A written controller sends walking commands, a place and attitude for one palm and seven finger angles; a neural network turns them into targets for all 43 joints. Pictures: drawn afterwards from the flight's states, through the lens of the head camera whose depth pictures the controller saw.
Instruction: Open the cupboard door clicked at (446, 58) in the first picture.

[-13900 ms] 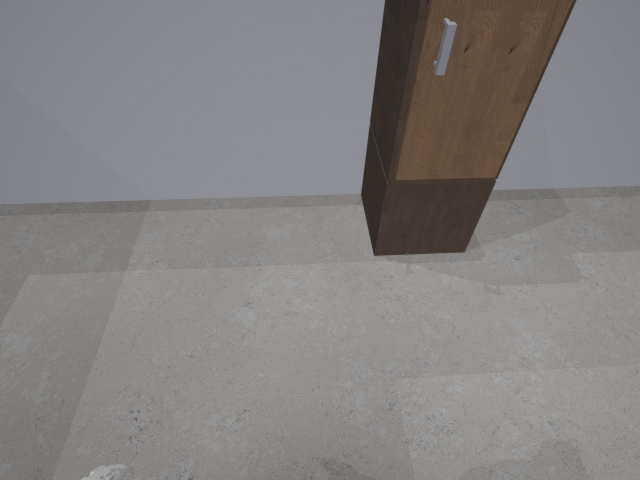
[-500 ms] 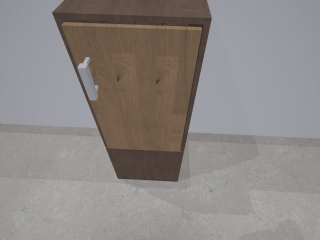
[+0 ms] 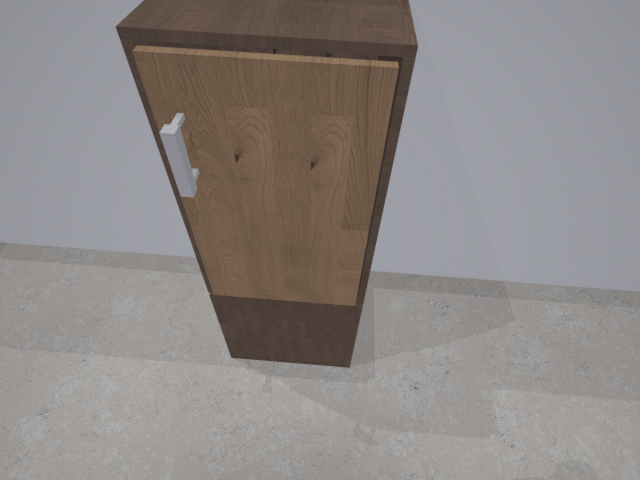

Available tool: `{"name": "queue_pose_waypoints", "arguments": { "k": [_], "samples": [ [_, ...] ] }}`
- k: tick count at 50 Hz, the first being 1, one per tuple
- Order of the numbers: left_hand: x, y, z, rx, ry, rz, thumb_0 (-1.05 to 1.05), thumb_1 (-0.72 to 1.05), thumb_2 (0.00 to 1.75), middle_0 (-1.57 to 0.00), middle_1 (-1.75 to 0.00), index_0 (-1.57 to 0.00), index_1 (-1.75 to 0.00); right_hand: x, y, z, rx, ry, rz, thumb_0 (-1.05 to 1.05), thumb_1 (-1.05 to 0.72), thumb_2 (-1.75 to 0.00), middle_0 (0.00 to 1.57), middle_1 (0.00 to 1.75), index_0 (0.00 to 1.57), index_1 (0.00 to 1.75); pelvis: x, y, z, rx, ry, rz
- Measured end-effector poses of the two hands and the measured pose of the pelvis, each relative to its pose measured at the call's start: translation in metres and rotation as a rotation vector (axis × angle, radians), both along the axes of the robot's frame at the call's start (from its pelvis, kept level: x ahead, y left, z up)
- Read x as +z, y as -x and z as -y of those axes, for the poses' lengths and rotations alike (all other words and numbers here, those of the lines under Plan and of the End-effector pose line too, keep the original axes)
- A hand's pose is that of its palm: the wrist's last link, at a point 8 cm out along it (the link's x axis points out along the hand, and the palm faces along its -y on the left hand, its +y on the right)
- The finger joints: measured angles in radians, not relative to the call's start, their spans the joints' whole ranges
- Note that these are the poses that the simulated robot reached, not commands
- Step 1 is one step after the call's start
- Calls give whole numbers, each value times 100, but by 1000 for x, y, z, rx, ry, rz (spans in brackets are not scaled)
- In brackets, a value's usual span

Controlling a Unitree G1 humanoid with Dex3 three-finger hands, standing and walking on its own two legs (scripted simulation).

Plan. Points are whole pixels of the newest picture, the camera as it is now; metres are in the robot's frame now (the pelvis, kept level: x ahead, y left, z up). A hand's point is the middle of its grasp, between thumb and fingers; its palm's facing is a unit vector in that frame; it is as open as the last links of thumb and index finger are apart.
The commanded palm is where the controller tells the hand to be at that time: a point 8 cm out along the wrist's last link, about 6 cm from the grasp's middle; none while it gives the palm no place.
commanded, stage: come to a stop and stand still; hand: left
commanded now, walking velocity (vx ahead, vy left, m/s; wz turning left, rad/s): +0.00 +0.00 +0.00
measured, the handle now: (183, 155) +0.54 +0.26 +0.10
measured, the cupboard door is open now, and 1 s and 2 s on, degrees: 0 0 0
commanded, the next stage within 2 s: look again from close up in 0.24 s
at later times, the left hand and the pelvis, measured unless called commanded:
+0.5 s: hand out of the picture -0.03 +0.17 -0.18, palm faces +0.01 -0.99 -0.17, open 7.4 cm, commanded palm none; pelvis -0.02 +0.02 -0.01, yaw -1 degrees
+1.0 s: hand out of the picture -0.01 +0.20 -0.16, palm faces +0.09 -0.97 -0.22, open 7.2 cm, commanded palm +0.08 +0.24 -0.07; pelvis -0.02 +0.03 +0.00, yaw -2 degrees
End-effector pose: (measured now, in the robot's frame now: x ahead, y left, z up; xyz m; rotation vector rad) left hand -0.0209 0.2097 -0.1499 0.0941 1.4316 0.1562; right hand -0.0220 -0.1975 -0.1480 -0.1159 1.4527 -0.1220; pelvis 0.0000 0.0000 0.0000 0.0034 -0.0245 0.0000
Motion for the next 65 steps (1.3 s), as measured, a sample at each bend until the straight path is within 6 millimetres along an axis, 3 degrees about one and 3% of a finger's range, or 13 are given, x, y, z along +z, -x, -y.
{"name": "queue_pose_waypoints", "arguments": {
  "k": [19,27,36,48,50,54,57,59,62,65],
  "samples": [
    [-1,15,4,1,1,0,0,92,90,-20,-30,-20,-30,0,30,-5,-21,-12,-40,0,-91,-90,20,29,20,30,-1,12,-2,-4,11,-13],
    [2,11,-19,-49,-26,16,1,92,90,-21,-30,-20,-30,-9,20,-18,-43,-23,82,0,-91,-90,20,29,20,30,-5,20,-19,-17,8,-6],
    [13,1,-39,-40,-65,70,1,92,90,-20,-30,-20,-30,-12,29,-38,-17,-69,62,0,-91,-90,20,29,20,30,-2,23,-28,-18,-8,5],
    [9,17,-27,-38,-35,8,0,92,90,-20,-30,-20,-30,-9,41,-30,-22,-48,0,0,-91,-90,20,29,20,30,-1,22,-28,-25,-8,1],
    [20,1,-36,21,-71,111,3,95,90,-21,-30,-20,-30,-3,29,-21,-28,-14,97,0,-91,-90,20,29,20,30,-3,24,-26,-37,-10,-3],
    [79,-74,-53,61,-156,577,5,95,89,-21,-32,-20,-32,11,-19,12,-28,89,397,2,-93,-90,20,30,20,30,-7,26,-27,-15,-10,-21],
    [128,-137,-49,15,-132,953,4,89,87,-21,-35,-20,-34,29,-67,35,22,149,615,2,-93,-90,20,29,20,30,-13,31,-27,-1,-11,-59],
    [153,-167,-39,-29,-68,1195,3,85,86,-21,-37,-20,-36,45,-101,47,56,178,756,2,-92,-90,20,29,20,30,-21,35,-25,-9,-17,-95],
    [170,-183,-22,-123,62,1465,2,78,83,-21,-40,-20,-40,70,-146,57,106,202,934,2,-92,-90,20,29,20,30,-35,39,-21,-26,-21,-137],
    [158,-174,-14,-210,131,1504,1,70,81,-22,-44,-21,-44,89,-182,58,145,209,1050,1,-92,-90,20,29,20,30,-49,41,-17,-35,-23,-161]
  ]
}}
